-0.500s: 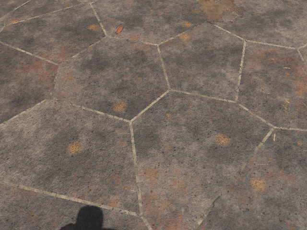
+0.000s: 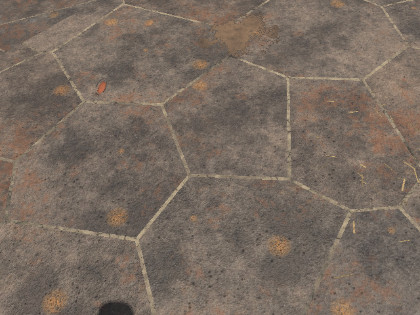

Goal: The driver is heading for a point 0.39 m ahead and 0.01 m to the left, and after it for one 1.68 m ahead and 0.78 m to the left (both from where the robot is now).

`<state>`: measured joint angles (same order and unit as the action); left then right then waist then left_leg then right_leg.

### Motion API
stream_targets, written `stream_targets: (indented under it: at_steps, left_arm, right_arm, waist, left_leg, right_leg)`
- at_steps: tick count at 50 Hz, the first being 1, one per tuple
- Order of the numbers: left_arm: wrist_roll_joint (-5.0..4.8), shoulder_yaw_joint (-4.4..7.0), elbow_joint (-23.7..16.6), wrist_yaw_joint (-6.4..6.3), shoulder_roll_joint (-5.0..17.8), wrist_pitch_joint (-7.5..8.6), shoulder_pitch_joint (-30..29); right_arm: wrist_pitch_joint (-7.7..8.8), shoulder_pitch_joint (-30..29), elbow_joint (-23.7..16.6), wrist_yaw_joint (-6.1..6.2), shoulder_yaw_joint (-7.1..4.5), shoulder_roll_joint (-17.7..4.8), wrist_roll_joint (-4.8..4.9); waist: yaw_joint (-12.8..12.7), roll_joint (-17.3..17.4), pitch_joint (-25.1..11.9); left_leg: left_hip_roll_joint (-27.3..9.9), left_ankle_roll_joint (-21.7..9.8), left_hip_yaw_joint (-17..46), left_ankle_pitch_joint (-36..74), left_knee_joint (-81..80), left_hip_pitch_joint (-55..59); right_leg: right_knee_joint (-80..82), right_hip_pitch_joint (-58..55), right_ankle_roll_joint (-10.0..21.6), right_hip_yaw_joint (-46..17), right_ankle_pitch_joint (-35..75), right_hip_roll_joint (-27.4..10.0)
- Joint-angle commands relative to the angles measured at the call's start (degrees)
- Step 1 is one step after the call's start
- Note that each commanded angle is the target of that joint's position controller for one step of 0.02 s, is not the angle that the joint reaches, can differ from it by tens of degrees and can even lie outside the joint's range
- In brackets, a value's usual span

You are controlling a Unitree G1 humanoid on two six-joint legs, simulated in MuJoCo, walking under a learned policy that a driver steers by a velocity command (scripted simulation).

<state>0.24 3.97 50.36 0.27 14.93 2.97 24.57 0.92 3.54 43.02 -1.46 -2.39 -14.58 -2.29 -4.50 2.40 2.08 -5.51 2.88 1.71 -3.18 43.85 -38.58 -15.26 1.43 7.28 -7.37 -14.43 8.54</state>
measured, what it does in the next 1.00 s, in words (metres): walks ahead: left foot, then right foot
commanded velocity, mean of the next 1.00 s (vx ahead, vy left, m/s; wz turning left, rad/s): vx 0.50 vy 0.00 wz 0.17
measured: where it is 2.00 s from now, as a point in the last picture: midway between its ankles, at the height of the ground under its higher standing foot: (170, 173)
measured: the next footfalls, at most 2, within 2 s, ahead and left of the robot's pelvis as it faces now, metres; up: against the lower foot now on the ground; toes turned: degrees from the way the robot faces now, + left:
left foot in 0.16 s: +0.27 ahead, +0.12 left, +0.00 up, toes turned -5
right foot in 0.66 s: +0.50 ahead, -0.09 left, +0.00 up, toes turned +4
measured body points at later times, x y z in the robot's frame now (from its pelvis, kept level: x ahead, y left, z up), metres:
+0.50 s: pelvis +0.27 +0.04 +0.00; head +0.30 +0.05 +0.45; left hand +0.46 +0.26 -0.11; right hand +0.22 -0.22 -0.13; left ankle +0.23 +0.13 -0.74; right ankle +0.38 -0.11 -0.70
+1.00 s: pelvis +0.51 +0.01 +0.00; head +0.53 +0.01 +0.45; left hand +0.44 +0.28 -0.12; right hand +0.73 -0.20 -0.11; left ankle +0.58 +0.17 -0.68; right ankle +0.46 -0.09 -0.74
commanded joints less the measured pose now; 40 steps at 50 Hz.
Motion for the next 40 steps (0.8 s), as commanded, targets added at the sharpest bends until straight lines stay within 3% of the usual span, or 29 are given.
stream_targets:
  at_steps: [1, 4, 6, 7, 8, 9, 10, 11, 12, 14, 15, 17, 19, 22, 27, 30, 31, 32, 33, 34, 35, 36, 37, 38, 40]
  left_arm:
    - [0.40, 1.92, -2.31, -0.66, 9.13, 0.54, 3.72]
    - [0.61, 1.85, -2.45, -1.33, 9.69, 0.75, 2.29]
    - [0.70, 1.83, -2.39, -1.16, 10.47, 1.15, 0.34]
    - [0.63, 1.66, -2.12, -0.77, 10.25, 1.39, -0.09]
    - [0.43, 0.61, -3.48, -0.40, 6.61, 1.72, 0.88]
    - [-1.39, -0.02, -3.49, -0.27, 2.13, 1.55, 10.08]
    - [0.81, 0.29, -2.05, -0.73, 6.64, 1.10, 8.31]
    - [1.14, 0.45, -2.71, -0.30, 7.11, 0.93, 2.40]
    - [1.25, 0.14, -3.54, 0.10, 6.40, 0.96, -1.60]
    - [2.23, -0.12, -4.40, 0.97, 5.57, 0.23, -3.30]
    - [2.54, -0.33, -4.28, 1.22, 4.99, -0.11, -2.92]
    - [2.90, -0.79, -4.86, 1.45, 4.00, -0.35, -4.56]
    - [2.82, -1.42, -6.55, 1.65, 3.07, -0.40, -9.49]
    - [2.31, -2.39, -9.23, 1.78, 2.11, -0.27, -17.81]
    - [1.34, -2.97, -11.77, 1.36, 2.54, 0.38, -25.69]
    - [1.01, -2.49, -11.99, 0.76, 4.07, 1.19, -23.78]
    - [1.02, -2.14, -10.91, 0.43, 4.64, 1.61, -19.97]
    - [1.60, -1.37, -9.04, -0.23, 6.41, 2.35, -13.94]
    - [3.00, -0.20, -8.35, -1.15, 10.72, 3.01, -5.41]
    - [3.55, 1.11, -8.43, -1.58, 15.90, 2.11, -2.87]
    - [2.58, 0.89, -8.32, -1.41, 12.67, 1.21, -4.59]
    - [2.08, -0.35, -9.11, -1.13, 7.48, 1.16, -8.11]
    - [1.81, -0.92, -9.03, -0.86, 5.08, 1.47, -10.36]
    - [1.77, -1.21, -8.78, -0.88, 3.96, 1.83, -11.01]
    - [1.31, -1.22, -7.62, -0.93, 3.70, 2.75, -10.00]
  right_arm:
    - [1.43, -9.01, -6.84, -0.26, -0.38, -4.32, 0.44]
    - [2.21, -6.23, -6.85, -0.26, -0.36, -5.18, 0.66]
    - [2.81, 3.35, -3.82, 0.56, -1.31, -7.03, 0.66]
    - [3.44, 11.26, -1.61, 1.25, -1.93, -8.28, 0.47]
    - [3.91, 20.14, -0.99, 2.19, -2.70, -11.84, -0.69]
    - [3.47, 21.32, -0.10, 2.06, -4.03, -17.59, -1.40]
    - [2.78, 17.52, -0.32, 1.40, -3.48, -12.92, 0.47]
    - [2.79, 12.32, -1.24, 1.16, -2.39, -8.21, 1.01]
    - [3.04, 10.30, -0.94, 0.91, -1.70, -5.74, 0.78]
    - [3.63, 11.27, 1.18, 0.93, -1.13, -4.88, 1.14]
    - [4.07, 12.62, 2.18, 0.67, -1.11, -5.10, 1.51]
    - [4.68, 15.30, 3.66, 0.30, -1.22, -5.54, 2.21]
    - [4.52, 17.19, 4.67, 0.48, -1.53, -6.43, 2.37]
    - [3.97, 19.82, 5.85, 0.71, -1.78, -6.75, 2.35]
    - [3.44, 23.76, 6.82, 0.84, -2.42, -8.20, 1.90]
    - [2.97, 22.36, 6.10, 1.20, -2.98, -9.32, 1.54]
    - [2.87, 21.05, 5.68, 1.28, -3.18, -9.73, 1.65]
    - [2.99, 20.67, 5.42, 1.12, -3.05, -8.99, 1.96]
    - [3.37, 19.39, 3.45, 0.88, -2.36, -6.26, 2.62]
    - [3.20, 23.64, 1.27, 1.09, -1.32, -1.21, 4.07]
    - [2.15, 24.27, 2.30, 1.54, -2.17, -5.91, 2.41]
    - [1.64, 21.60, 2.87, 1.16, -2.53, -6.55, 1.66]
    - [1.49, 19.49, 2.67, 0.55, -2.33, -5.19, 1.50]
    - [1.03, 18.51, 2.58, 0.10, -2.40, -4.72, 1.08]
    - [-0.17, 17.91, 2.25, -0.74, -2.40, -4.17, 0.29]
  waist:
    - [-0.95, -6.04, 1.18]
    - [1.04, -7.10, 1.02]
    - [5.18, -6.75, -2.54]
    - [9.15, -4.36, -6.86]
    - [11.95, 0.81, -14.58]
    - [7.13, 15.45, -19.38]
    - [6.05, 7.39, -13.98]
    - [5.29, 1.20, -5.73]
    - [5.21, -1.66, -2.68]
    - [3.54, 2.46, -1.61]
    - [3.12, 3.47, -2.34]
    - [2.99, 3.02, -2.74]
    - [3.67, 2.60, -1.13]
    - [5.47, 2.44, 0.85]
    - [7.91, 2.47, -0.04]
    - [6.11, 3.15, -0.87]
    - [4.09, 2.66, -1.82]
    - [1.58, -0.17, -4.91]
    - [-2.14, -6.73, -11.84]
    - [-0.62, -18.29, -16.64]
    - [0.96, -13.63, -13.40]
    - [2.09, -7.30, -6.87]
    - [2.99, -6.07, -3.22]
    - [3.77, -7.53, -1.96]
    - [4.79, -9.05, -1.51]
  left_leg:
    - [2.80, -0.75, -1.21, 1.43, -5.23, -2.26]
    - [4.05, -3.26, -1.42, 0.21, -11.44, 6.84]
    - [7.16, -5.57, -3.15, -3.98, -14.21, 21.07]
    - [6.37, -7.05, -2.94, -2.97, -17.27, 31.34]
    - [-5.51, -9.79, 9.99, -12.53, -17.99, 44.13]
    - [-19.43, -17.75, 38.67, -14.71, -25.28, 55.23]
    - [-18.23, -18.08, 43.97, -22.73, -28.68, 49.06]
    - [-15.47, -16.86, 33.63, -22.38, -29.59, 40.66]
    - [-12.25, -15.40, 25.55, -15.69, -30.40, 35.55]
    - [-7.13, -13.60, 16.65, -3.21, -31.54, 31.42]
    - [-6.31, -13.99, 15.03, 2.61, -31.50, 31.26]
    - [-5.47, -15.49, 13.37, 8.83, -31.93, 31.85]
    - [-4.86, -16.46, 12.30, 7.75, -33.76, 31.18]
    - [-3.03, -15.77, 10.79, 5.86, -34.92, 29.83]
    - [-3.16, -14.52, 11.84, 11.03, -30.52, 31.67]
    - [-4.20, -13.06, 15.07, 11.37, -26.06, 31.65]
    - [-3.51, -12.21, 15.37, 11.63, -22.76, 30.30]
    - [-0.52, -10.89, 13.63, 11.62, -15.03, 27.62]
    - [3.52, -9.22, 9.66, 2.85, -0.52, 21.28]
    - [11.41, -7.46, 1.83, -25.67, 14.00, 5.30]
    - [8.09, -8.04, 1.97, -27.61, 21.34, 0.17]
    - [5.43, -8.21, 3.15, -22.53, 23.01, -0.26]
    - [3.78, -7.60, 2.86, -18.72, 21.86, 0.78]
    - [2.62, -7.00, 2.30, -16.89, 20.63, 2.12]
    - [1.93, -5.81, 1.42, -14.34, 20.64, 3.38]
  right_leg:
    - [-0.14, -2.97, 6.57, -12.21, 26.65, -15.79]
    - [-2.10, -2.65, 4.07, -12.39, 31.00, -16.95]
    - [-10.35, -0.88, 1.88, -10.56, 43.52, -15.48]
    - [-21.04, 1.43, 0.72, -7.60, 43.33, -12.27]
    - [-36.98, 9.32, -0.34, -4.91, 27.31, -9.08]
    - [-53.64, 26.45, -2.78, 0.45, -14.41, 1.38]
    - [-58.58, 32.30, -1.95, -1.53, -13.27, -2.60]
    - [-57.69, 32.53, -2.09, -1.23, -7.63, -5.10]
    - [-54.76, 31.55, -2.25, -0.66, -4.60, -6.80]
    - [-50.02, 28.78, -3.12, 1.41, -3.31, -9.15]
    - [-48.89, 27.82, -3.67, 2.84, -2.99, -9.43]
    - [-46.35, 29.29, -4.96, 4.87, -2.60, -10.26]
    - [-41.66, 32.22, -6.54, 6.25, 0.00, -11.44]
    - [-30.89, 32.53, -8.51, 7.54, 5.99, -11.68]
    - [-20.59, 27.77, -9.07, 8.17, 9.98, -9.47]
    - [-15.87, 21.10, -7.77, 7.06, 6.02, -8.47]
    - [-12.53, 15.31, -7.07, 7.30, 5.51, -7.68]
    - [-9.23, 5.86, -5.69, 6.23, 5.56, -8.47]
    - [-6.35, -5.78, -2.67, -4.95, -3.20, -19.82]
    - [-0.73, -16.79, 2.20, -25.72, -11.97, -33.30]
    - [0.96, -11.69, 4.25, -31.67, -17.83, -34.10]
    - [1.65, -5.65, 3.40, -24.38, -16.93, -31.00]
    - [3.14, -0.68, 2.46, -16.59, -9.03, -28.07]
    - [4.22, 2.01, 1.22, -10.71, -2.74, -25.80]
    - [5.19, 4.17, 0.52, -3.70, 6.77, -23.50]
